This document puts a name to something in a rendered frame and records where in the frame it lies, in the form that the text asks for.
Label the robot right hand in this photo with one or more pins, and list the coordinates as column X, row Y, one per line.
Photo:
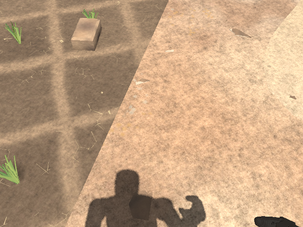
column 273, row 222

